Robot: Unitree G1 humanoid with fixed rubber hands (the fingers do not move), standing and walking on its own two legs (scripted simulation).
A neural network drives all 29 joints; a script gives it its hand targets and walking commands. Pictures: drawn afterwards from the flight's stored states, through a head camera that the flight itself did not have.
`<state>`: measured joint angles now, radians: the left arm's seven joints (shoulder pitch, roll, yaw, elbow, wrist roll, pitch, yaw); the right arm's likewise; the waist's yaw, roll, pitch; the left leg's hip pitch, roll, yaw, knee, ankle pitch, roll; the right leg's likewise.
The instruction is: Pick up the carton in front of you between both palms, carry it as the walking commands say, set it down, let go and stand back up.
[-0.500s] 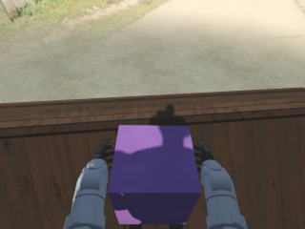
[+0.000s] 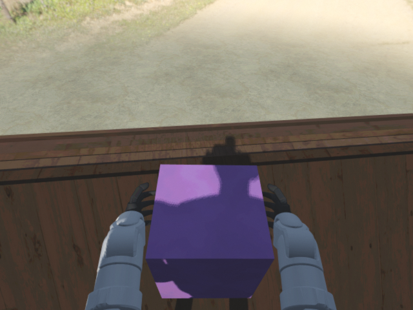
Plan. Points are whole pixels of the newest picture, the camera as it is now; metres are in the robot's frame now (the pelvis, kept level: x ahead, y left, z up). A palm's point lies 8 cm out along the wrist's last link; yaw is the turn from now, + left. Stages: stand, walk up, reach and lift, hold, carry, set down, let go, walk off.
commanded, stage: reach and lift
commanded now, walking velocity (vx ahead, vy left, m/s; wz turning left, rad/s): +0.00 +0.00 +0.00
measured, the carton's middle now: (207, 234) +0.30 +0.00 -0.05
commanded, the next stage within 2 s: hold in 0.32 s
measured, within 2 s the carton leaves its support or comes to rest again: neither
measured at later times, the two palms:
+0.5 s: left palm (132, 214) +0.29 +0.15 +0.05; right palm (285, 215) +0.29 -0.15 +0.05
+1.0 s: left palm (135, 201) +0.31 +0.15 +0.07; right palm (286, 203) +0.31 -0.15 +0.07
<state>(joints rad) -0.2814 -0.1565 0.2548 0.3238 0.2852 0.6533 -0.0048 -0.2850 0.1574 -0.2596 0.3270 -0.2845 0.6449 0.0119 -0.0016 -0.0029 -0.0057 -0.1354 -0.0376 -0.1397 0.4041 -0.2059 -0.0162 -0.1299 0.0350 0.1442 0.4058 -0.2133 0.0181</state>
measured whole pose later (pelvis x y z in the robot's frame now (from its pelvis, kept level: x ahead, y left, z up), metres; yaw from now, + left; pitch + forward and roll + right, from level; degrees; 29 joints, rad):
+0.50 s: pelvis +0.00 +0.00 +0.00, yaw +0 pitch -6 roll +0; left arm -0.24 -0.15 0.20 0.21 0.25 0.75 0.00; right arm -0.24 0.15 -0.20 0.21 -0.25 0.74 0.00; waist 0.00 0.00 -0.01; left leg -0.05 -0.03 -0.14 0.35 -0.19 -0.02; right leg -0.05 0.03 0.14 0.35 -0.19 0.01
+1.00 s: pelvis +0.01 +0.00 -0.01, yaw -1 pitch +0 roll +0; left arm -0.26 -0.15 0.21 0.10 0.22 0.83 0.02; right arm -0.27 0.15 -0.20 0.10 -0.23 0.82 -0.01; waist 0.01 0.01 -0.13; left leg -0.26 0.02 -0.04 0.54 -0.30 -0.02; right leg -0.27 -0.01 0.04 0.57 -0.36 0.02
